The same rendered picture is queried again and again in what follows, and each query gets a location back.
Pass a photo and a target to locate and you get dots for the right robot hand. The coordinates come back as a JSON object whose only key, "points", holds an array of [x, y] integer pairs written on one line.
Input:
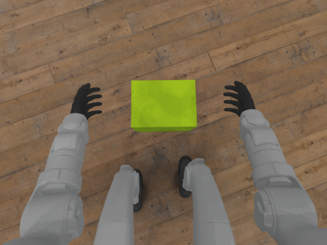
{"points": [[245, 102]]}

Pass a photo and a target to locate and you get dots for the right robot foot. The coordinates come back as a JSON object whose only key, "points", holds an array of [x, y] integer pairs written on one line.
{"points": [[183, 162]]}

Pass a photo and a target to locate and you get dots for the robot left upper arm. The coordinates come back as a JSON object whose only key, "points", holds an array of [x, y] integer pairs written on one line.
{"points": [[51, 220]]}

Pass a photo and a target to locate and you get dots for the carton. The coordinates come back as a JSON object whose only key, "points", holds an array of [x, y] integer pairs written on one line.
{"points": [[163, 105]]}

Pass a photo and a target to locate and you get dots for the left robot hand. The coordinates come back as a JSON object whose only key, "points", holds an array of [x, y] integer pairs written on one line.
{"points": [[81, 99]]}

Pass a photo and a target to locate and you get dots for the left robot shin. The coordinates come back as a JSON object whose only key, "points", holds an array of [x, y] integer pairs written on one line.
{"points": [[128, 167]]}

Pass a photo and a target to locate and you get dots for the robot left forearm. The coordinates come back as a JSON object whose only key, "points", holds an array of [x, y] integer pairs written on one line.
{"points": [[62, 173]]}

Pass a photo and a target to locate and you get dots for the robot right upper arm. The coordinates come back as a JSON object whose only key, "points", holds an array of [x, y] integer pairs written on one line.
{"points": [[287, 214]]}

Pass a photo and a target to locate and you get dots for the robot right forearm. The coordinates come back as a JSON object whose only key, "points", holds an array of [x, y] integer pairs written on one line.
{"points": [[269, 167]]}

